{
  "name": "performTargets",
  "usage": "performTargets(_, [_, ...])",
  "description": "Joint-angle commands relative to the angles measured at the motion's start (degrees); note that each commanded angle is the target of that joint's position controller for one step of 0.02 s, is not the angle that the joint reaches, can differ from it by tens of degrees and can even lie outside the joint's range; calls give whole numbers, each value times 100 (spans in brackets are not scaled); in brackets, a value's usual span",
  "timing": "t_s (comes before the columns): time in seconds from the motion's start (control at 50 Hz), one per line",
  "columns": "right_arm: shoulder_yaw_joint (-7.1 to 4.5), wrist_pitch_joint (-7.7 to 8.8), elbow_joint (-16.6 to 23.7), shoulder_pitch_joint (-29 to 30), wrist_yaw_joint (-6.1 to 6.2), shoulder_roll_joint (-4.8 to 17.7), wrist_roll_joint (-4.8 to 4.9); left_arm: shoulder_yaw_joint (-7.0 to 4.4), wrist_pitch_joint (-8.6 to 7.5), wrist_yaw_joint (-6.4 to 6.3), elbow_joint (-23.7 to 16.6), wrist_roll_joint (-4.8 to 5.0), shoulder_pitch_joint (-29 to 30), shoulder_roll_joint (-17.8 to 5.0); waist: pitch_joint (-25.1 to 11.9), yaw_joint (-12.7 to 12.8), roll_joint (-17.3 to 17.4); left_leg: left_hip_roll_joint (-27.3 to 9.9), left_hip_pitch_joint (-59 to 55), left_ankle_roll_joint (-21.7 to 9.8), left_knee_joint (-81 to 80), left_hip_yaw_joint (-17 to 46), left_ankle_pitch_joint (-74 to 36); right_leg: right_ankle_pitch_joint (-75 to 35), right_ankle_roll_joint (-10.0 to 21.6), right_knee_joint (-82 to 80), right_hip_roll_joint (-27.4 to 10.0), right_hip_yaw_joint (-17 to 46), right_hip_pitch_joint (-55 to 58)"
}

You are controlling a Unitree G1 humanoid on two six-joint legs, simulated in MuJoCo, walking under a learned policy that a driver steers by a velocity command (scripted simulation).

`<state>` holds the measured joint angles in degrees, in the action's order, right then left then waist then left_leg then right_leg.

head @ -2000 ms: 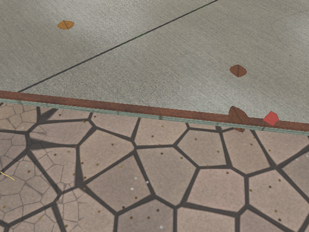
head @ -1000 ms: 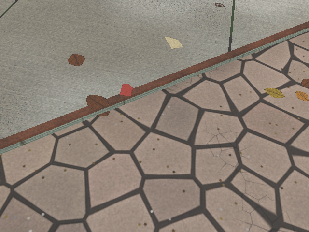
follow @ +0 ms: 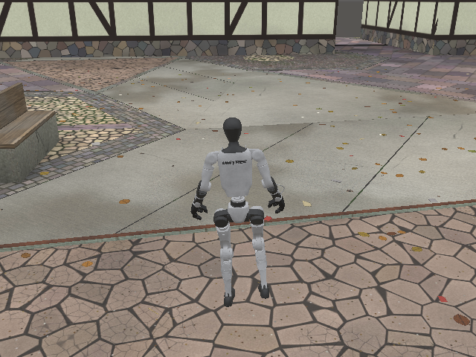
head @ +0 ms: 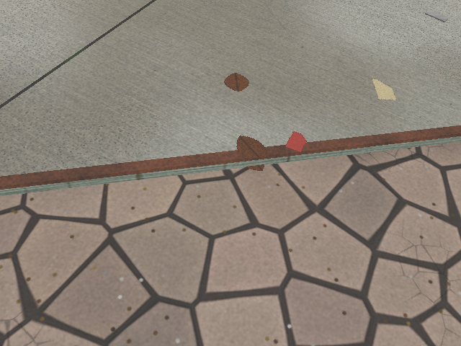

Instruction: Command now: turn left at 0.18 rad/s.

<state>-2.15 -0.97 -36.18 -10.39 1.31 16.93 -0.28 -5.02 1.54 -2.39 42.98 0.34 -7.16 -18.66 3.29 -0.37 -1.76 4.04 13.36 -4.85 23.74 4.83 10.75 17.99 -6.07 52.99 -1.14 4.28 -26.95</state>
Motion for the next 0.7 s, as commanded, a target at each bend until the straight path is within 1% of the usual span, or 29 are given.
performTargets(0.02, [-173, 51, 285, 122, 3, 705, -81, -27, -110, 32, -292, -2, 75, -328, -580, -119, 938, -1406, -536, -790, -641, 1144, -761, -37, -18, -699, -218, -6, 195])
performTargets(0.06, [-90, 72, 160, 175, -46, 533, -130, 25, -147, 78, -232, -10, 37, -258, -538, -171, 948, -1366, -310, -776, -663, 1047, -573, -24, 16, -1239, -276, -104, 712])
performTargets(0.1, [-76, 86, 26, 214, -91, 568, -148, 37, -182, 107, -212, 21, -3, -307, -453, -160, 921, -1395, -212, -755, -610, 1060, -515, -54, 94, -1723, -223, -196, 1044])
performTargets(0.14, [-97, 90, -85, 271, -99, 662, -67, 42, -232, 128, -198, 7, -121, -383, -352, 21, 727, -1301, -195, -567, -399, 962, -629, -867, 249, -2752, -138, -286, 1403])
performTargets(0.16, [-123, 114, -152, 116, -84, 725, -54, 22, -250, 125, -241, -38, -101, -557, -387, -6, 555, -1203, -248, -389, -268, 907, -679, -1519, 344, -2907, -227, -109, 1546])
performTargets(0.18, [-146, 146, -149, -38, -63, 767, -116, -30, -260, 106, -320, -49, -114, -868, -509, -141, 200, -966, -272, -190, 18, 707, -486, -2706, 489, -2690, -513, 242, 1646])
performTargets(0.2, [-160, 167, -99, -163, -49, 750, -170, -81, -236, 110, -240, 37, -161, -1034, -702, -329, -264, -556, -253, -27, 41, 297, 168, -2453, 734, -2474, -485, 371, 1624])
performTargets(0.22, [-146, 162, -54, 73, -21, 692, -183, -59, -213, 124, -228, 120, -221, -819, -687, -188, -310, -350, -301, 85, 191, -13, 959, -1350, 892, -2555, -389, 423, 1359])
performTargets(0.24, [-156, 147, 16, 244, 1, 628, -122, -23, -214, 128, -182, 135, -341, -629, -586, -150, -286, -302, -251, 60, 300, -115, 1784, 56, 1002, -2626, -300, 493, 1035])
performTargets(0.26, [-166, 130, 24, 230, 10, 586, -50, 10, -241, 134, -204, 113, -348, -517, -301, -178, -194, -432, -215, -53, 250, 47, 2393, 1223, 1080, -2669, -240, 604, 529])
performTargets(0.28, [-188, 142, 22, 47, 6, 627, 11, 39, -299, 146, -298, 114, -237, -452, -13, -280, -92, -689, -344, -230, 45, 404, 2826, 1752, 1108, -2567, -190, 632, -64])
performTargets(0.3, [-229, 198, -29, -264, -5, 724, 58, 66, -375, 165, -429, 140, -33, -381, 118, -435, 77, -1127, -774, -477, -336, 1010, 3134, 1641, 1076, -2183, -90, 509, -703])
performTargets(0.32, [-319, 261, -135, -536, -10, 973, 73, 117, -438, 201, -584, 178, 187, -194, 147, -486, 569, -1857, -1195, -809, -945, 1882, 3392, 973, 973, -1391, 52, 66, -1182])
performTargets(0.34, [-375, 328, -192, -601, -2, 1089, 40, 129, -466, 224, -717, 151, 367, -207, 238, -488, 847, -2464, -1271, -1113, -1228, 2484, 3206, 896, 920, -554, -130, -127, -1516])
performTargets(0.36, [-366, 401, -215, -704, 6, 1018, 6, 106, -476, 251, -801, 137, 421, -330, 227, -511, 748, -2753, -1283, -1302, -1283, 2722, 2789, 1202, 925, 107, -347, 67, -1780])
performTargets(0.4, [-327, 466, -231, -549, -33, 821, 86, 116, -453, 319, -810, 196, 283, -303, 258, -382, 538, -2622, -1573, -1127, -1302, 2037, 1854, 1143, 918, 193, -602, 150, -2063])
performTargets(0.44, [-375, 449, -235, -335, -84, 950, 107, 185, -443, 418, -850, 158, 319, -200, 166, -362, 571, -2184, -1288, -787, -1353, 907, 781, 644, 865, -365, -644, -205, -1381])
performTargets(0.48, [-416, 417, -204, -107, -135, 1089, 117, 208, -434, 516, -811, 161, 54, -175, -37, -215, 667, -1769, -638, -526, -1241, -33, 164, 37, 792, -961, -397, -640, -160])
performTargets(0.5, [-428, 403, -223, -104, -156, 1122, 162, 184, -418, 533, -759, 157, -154, -217, -145, -119, 682, -1656, -422, -422, -1030, -339, 90, -325, 766, -1278, -193, -861, 405])
performTargets(0.52, [-428, 397, -250, -109, -170, 1139, 205, 129, -394, 525, -680, 138, -478, -278, -294, 81, 633, -1570, -186, -295, -572, -617, -277, -655, 793, -1623, 81, -1110, 1083])
performTargets(0.54, [-398, 415, -282, -235, -177, 1059, 201, 7, -352, 490, -570, 122, -917, -473, -559, 298, 503, -1464, 98, -137, 200, -902, -994, -634, 899, -1721, 381, -1290, 1897])
performTargets(0.56, [-317, 454, -290, -352, -177, 822, 143, -175, -305, 429, -433, 164, -1643, -780, -899, 674, 175, -1240, 568, 143, 1563, -1323, -1311, -509, 1133, -1883, 420, -1018, 2887])
performTargets(0.58, [-144, 499, -59, -235, -178, 293, -136, -306, -275, 309, -393, 194, -2334, -1377, -1000, 807, -1305, -749, 2096, 610, 3883, -1442, 1566, -127, 1753, -2591, -964, 1360, 3760])
performTargets(0.6, [-98, 654, 288, -204, -171, 294, 9, -245, -411, 369, -740, 96, -2139, -1635, -1616, 624, -1467, -38, 3419, 696, 5066, -261, 2514, 1587, 2773, -4037, -2022, 4752, 4250])
performTargets(0.62, [-221, 757, 281, 111, -198, 828, 298, -161, -519, 409, -763, 73, -1843, -1216, -1063, 696, -572, -447, 3994, 578, 5416, 102, 1977, 2113, 2718, -4285, -2078, 4491, 4026])
performTargets(0.64, [-229, 827, 299, 208, -216, 932, 320, -82, -572, 412, -771, 60, -1617, -965, -605, 564, -424, -698, 4024, 419, 5102, 29, 1403, 1712, 2533, -4150, -1878, 3717, 3563])
performTargets(0.66, [-228, 850, 167, 126, -185, 887, 167, -20, -584, 412, -835, 38, -1295, -801, -363, 350, -76, -915, 3640, 402, 4672, 34, 956, 854, 2318, -4019, -1572, 3019, 2995])
performTargets(0.68, [-257, 841, 85, -3, -176, 895, 23, 26, -577, 392, -895, -14, -997, -688, -287, 158, -142, -1043, 3225, 428, 4195, 44, 596, 104, 2180, -4004, -1311, 2418, 2555])
performTargets(0.7, [-278, 797, 10, -99, -211, 897, -9, 68, -572, 360, -955, -62, -847, -604, -269, 49, -265, -1081, 2877, 471, 3962, -6, 330, -449, 2101, -4103, -1124, 2022, 2280])
